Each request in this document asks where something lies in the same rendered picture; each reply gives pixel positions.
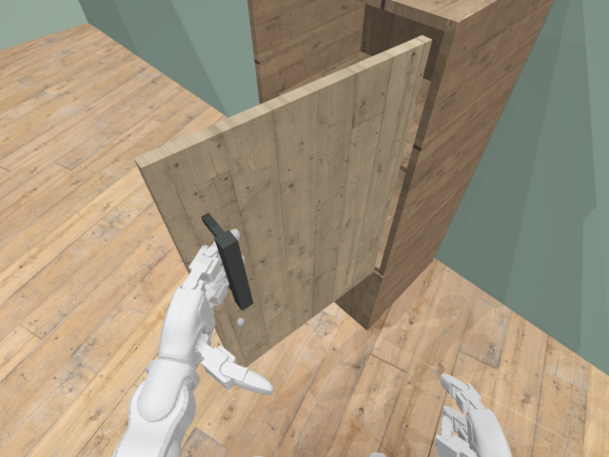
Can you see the robot left forearm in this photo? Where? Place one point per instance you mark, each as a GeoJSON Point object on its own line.
{"type": "Point", "coordinates": [160, 410]}

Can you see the cupboard door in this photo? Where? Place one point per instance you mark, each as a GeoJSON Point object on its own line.
{"type": "Point", "coordinates": [307, 178]}

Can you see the handle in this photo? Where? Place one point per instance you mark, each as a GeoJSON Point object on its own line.
{"type": "Point", "coordinates": [232, 260]}

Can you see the robot left hand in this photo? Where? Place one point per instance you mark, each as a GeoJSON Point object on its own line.
{"type": "Point", "coordinates": [191, 311]}

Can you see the robot right hand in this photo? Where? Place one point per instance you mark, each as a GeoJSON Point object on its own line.
{"type": "Point", "coordinates": [480, 434]}

